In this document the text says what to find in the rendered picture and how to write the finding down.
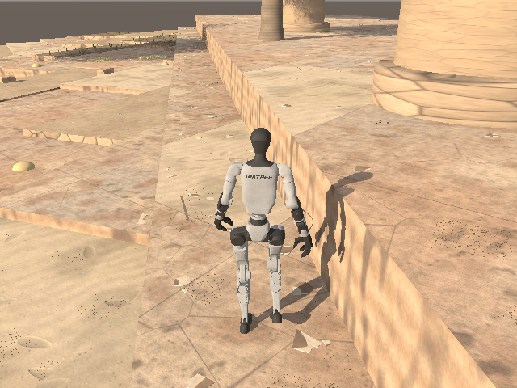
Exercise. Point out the robot torso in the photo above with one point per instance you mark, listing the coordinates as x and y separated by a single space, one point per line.
259 185

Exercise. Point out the left robot shin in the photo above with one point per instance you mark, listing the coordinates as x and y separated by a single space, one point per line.
243 293

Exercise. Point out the robot right hand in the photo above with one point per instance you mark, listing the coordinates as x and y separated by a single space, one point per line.
306 247

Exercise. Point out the robot left upper arm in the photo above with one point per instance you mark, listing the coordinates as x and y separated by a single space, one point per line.
230 181

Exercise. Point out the robot right upper arm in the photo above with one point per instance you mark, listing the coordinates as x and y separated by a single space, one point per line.
289 186

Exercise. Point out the robot left forearm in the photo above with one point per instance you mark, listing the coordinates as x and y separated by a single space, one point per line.
221 209

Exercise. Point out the robot left hand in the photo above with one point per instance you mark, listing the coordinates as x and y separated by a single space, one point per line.
220 226

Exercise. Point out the robot right forearm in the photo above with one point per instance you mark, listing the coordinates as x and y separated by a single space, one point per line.
300 220

